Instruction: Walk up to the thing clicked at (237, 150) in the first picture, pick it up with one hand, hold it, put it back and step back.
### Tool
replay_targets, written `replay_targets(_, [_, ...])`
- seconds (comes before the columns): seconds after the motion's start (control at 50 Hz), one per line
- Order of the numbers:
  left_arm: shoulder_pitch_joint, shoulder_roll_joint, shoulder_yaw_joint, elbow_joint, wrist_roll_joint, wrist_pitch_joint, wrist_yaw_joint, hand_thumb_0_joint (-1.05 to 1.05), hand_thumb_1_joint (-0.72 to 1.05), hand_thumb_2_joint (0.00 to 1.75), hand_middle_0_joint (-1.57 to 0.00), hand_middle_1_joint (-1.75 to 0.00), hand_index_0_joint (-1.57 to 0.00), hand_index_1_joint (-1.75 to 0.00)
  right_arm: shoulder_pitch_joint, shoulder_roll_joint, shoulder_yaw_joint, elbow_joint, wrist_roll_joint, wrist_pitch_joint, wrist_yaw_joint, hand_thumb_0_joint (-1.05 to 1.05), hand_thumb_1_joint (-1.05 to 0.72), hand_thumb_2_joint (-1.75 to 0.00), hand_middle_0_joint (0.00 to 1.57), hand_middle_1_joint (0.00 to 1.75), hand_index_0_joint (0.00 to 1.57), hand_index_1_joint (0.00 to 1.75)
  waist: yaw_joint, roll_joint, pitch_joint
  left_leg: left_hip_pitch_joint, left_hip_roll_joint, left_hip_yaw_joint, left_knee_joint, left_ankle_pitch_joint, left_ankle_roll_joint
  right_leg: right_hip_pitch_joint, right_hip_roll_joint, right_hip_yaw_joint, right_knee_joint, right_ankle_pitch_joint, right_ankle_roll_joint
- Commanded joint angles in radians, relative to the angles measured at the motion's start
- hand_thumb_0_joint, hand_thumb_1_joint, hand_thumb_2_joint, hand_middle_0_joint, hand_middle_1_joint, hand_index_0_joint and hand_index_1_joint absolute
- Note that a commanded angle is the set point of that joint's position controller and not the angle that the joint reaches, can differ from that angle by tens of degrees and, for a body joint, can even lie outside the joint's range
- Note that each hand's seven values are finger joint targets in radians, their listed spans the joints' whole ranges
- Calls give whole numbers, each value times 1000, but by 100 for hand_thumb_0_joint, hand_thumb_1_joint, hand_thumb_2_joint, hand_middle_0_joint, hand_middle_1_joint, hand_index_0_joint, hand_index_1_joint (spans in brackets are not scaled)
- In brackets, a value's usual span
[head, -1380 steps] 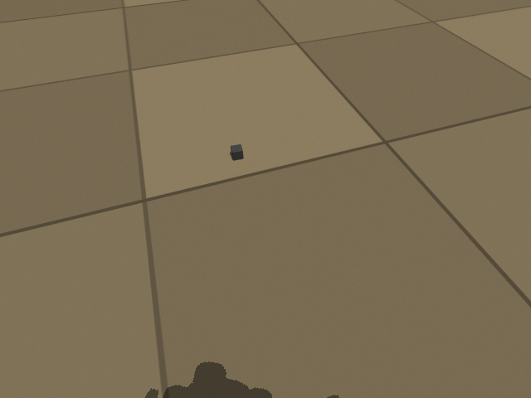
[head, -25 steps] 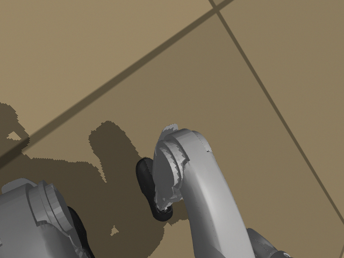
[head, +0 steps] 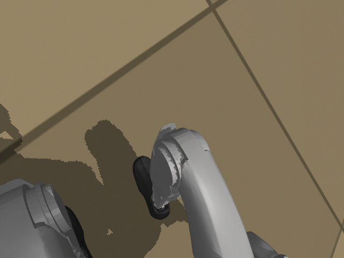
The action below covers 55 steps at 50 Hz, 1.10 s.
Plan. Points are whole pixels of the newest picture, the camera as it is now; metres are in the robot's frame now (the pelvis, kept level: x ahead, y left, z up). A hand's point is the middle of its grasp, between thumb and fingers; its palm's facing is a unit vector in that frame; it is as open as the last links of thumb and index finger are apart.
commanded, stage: withdraw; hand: left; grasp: from above
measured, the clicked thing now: out of the picture +0.49 +0.32 -0.29
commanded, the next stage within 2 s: home in 0.78 s
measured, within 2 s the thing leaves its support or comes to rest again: neither
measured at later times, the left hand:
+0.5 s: hand out of the picture +0.43 +0.35 -0.08, palm faces -0.50 -0.12 -0.86, open 14.2 cm
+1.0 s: hand out of the picture +0.47 +0.33 -0.14, palm faces -0.39 -0.08 -0.92, open 13.7 cm
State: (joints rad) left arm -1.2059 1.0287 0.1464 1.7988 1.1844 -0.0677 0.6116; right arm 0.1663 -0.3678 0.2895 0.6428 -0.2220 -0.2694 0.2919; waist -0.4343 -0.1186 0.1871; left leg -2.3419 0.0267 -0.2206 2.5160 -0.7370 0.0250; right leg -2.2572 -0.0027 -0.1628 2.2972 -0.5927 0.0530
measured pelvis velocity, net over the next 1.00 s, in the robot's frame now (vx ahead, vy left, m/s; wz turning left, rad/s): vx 0.00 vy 0.00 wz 0.11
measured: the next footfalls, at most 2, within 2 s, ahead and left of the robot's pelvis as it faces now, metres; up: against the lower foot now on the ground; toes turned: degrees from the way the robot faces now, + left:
none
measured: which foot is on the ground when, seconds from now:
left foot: down 0.00-1.00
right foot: down 0.00-1.00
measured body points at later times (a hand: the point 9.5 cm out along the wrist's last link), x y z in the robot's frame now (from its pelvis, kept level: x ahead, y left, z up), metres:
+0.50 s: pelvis -0.01 -0.01 +0.04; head +0.22 +0.07 +0.43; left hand +0.45 +0.35 -0.03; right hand +0.10 -0.27 -0.06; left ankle +0.06 +0.12 -0.28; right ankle +0.13 -0.12 -0.28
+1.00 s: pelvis +0.00 +0.00 +0.02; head +0.25 +0.09 +0.38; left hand +0.48 +0.34 -0.09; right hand +0.04 -0.26 -0.08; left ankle +0.06 +0.12 -0.28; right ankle +0.13 -0.12 -0.28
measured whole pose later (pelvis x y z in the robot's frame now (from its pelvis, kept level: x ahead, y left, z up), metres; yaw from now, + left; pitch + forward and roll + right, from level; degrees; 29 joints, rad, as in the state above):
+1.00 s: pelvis +0.00 +0.00 +0.02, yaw +6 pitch +35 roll -10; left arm -1.03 0.79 0.08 1.37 1.25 -0.16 0.34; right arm 0.24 -0.27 0.12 0.66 -0.12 -0.02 0.13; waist -0.30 0.02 0.00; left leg -2.34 0.00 -0.11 2.40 -0.68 0.03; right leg -2.29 -0.03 -0.07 2.27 -0.60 0.04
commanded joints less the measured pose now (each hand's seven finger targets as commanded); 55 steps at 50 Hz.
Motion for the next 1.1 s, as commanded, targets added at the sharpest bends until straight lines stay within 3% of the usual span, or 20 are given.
replay_targets(0.0, [-291,249,33,-194,3,10,35,0,-59,101,-8,-104,-8,-104,227,-345,-103,25,5,1,-3,0,-92,-91,20,30,20,30,-32,633,-731,573,18,59,-306,294,-36,383,52,-103,-139,241,-79])
replay_targets(0.02, [-293,221,13,-214,-2,10,26,0,-60,102,-8,-104,-8,-105,213,-333,-105,21,10,2,-2,0,-92,-91,20,30,20,30,-24,647,-735,569,17,63,-304,287,-36,377,54,-98,-135,237,-82])
replay_targets(0.04, [-312,248,36,-274,7,8,19,0,-60,102,-8,-105,-7,-105,223,-337,-112,26,9,3,0,0,-92,-91,20,30,20,30,-26,681,-771,606,18,65,-300,327,-39,379,49,-99,-129,264,-81])
replay_targets(0.1, [-235,266,52,-384,19,10,-20,0,-61,104,-8,-105,-7,-106,213,-322,-138,32,25,22,1,0,-92,-91,20,30,20,30,39,732,-885,631,8,94,-300,371,-39,426,55,-82,-130,288,-89])
replay_targets(0.14, [-162,235,48,-502,10,11,-69,0,-61,104,-8,-105,-6,-106,207,-302,-168,31,40,48,2,0,-92,-91,20,30,20,30,85,764,-968,646,2,116,-313,395,-39,461,54,-63,-142,300,-94])
replay_targets(0.22, [23,130,34,-594,-15,34,-208,0,-61,105,-8,-104,-6,-106,223,-287,-241,38,81,125,0,0,-92,-91,20,30,20,30,149,718,-968,598,-8,139,-353,396,-34,398,48,-37,-162,274,-104])
replay_targets(0.26, [66,29,-3,-646,-31,40,-289,0,-61,104,-8,-103,-6,-105,260,-279,-272,32,89,167,-11,0,-92,-91,20,30,20,30,129,628,-939,586,-11,148,-377,400,-27,424,45,-27,-212,280,-103])
replay_targets(0.3, [3,-108,-121,-743,-51,28,-386,0,-61,105,-8,-104,-6,-106,247,-261,-283,-13,106,198,-28,0,-92,-91,20,30,20,30,97,511,-900,562,-16,141,-400,352,-15,427,46,-24,-257,251,-105])
replay_targets(0.34, [0,-101,-145,-762,-78,16,-459,0,-61,106,-8,-105,-6,-107,278,-248,-296,4,118,228,-55,0,-92,-91,20,30,20,30,92,388,-830,492,-26,144,-423,273,1,463,44,-8,-293,191,-97])
replay_targets(0.42, [-21,-88,-135,-700,-116,-43,-524,0,-57,104,-8,-105,-7,-106,251,-234,-294,-26,128,254,-121,0,-91,-91,20,30,20,30,92,224,-718,395,-43,149,-430,142,8,446,34,15,-350,37,-98])
replay_targets(0.54, [-162,-1,-126,-628,-43,-170,-464,0,-55,103,-9,-105,-8,-106,176,-186,-243,-28,116,254,-190,0,-91,-90,20,30,20,30,115,252,-692,359,-52,174,-419,14,9,401,32,52,-357,-109,-92])
replay_targets(0.58, [-212,27,-127,-615,0,-193,-422,0,-55,103,-9,-104,-8,-105,160,-170,-231,-21,112,252,-200,0,-91,-90,20,30,20,30,129,357,-761,440,-47,174,-432,30,1,374,32,54,-320,-71,-89])
replay_targets(0.68, [-307,-43,-177,-512,54,-198,-317,0,-56,103,-9,-105,-8,-105,157,-189,-224,7,93,250,-206,0,-91,-90,20,30,20,30,80,475,-761,534,-44,132,-446,45,-10,252,29,11,-257,-6,-96])
replay_targets(0.76, [-341,13,-137,-460,93,-163,-252,0,-53,101,-11,-103,-11,-103,204,-210,-228,21,82,244,-201,0,-91,-90,20,30,20,30,97,534,-844,599,-42,134,-439,153,-21,240,20,-13,-211,94,-100])
replay_targets(0.82, [-254,34,-91,-464,99,-127,-222,0,-48,95,-14,-99,-15,-98,243,-219,-240,15,83,232,-190,0,-91,-90,20,30,20,30,122,577,-923,663,-41,139,-431,273,-30,274,9,-19,-186,182,-96])
replay_targets(0.88, [-208,70,-50,-562,89,-91,-217,0,-50,89,-22,-88,-19,-87,257,-210,-257,-6,92,234,-177,0,-89,-89,20,30,20,30,155,624,-1072,732,-39,154,-421,368,-29,344,10,-11,-174,246,-100])
replay_targets(0.94, [-172,98,8,-647,27,-59,-225,0,-38,87,-22,-70,-19,-73,273,-204,-275,-14,105,241,-168,0,-89,-89,20,30,20,30,178,582,-1116,703,-42,164,-432,376,-18,396,9,1,-197,255,-95])
replay_targets(0.96, [-156,81,6,-647,8,-51,-237,0,-31,89,-22,-69,-19,-72,283,-199,-279,-16,109,241,-165,0,-89,-89,20,30,20,30,169,562,-1098,690,-43,163,-441,359,-16,404,9,3,-205,240,-95])
replay_targets(1.02, [-79,51,15,-721,-63,-38,-284,0,-16,90,-22,-66,-20,-67,295,-182,-302,-10,124,245,-161,0,-89,-90,20,30,20,30,203,509,-1128,633,-46,188,-464,298,1,481,17,21,-254,194,-92])
replay_targets(1.08, [51,-49,5,-811,-166,-25,-354,0,3,89,-21,-58,-20,-60,309,-171,-334,-18,141,249,-157,0,-89,-90,20,30,20,30,231,459,-1133,635,-49,199,-507,287,5,544,11,38,-310,184,-90])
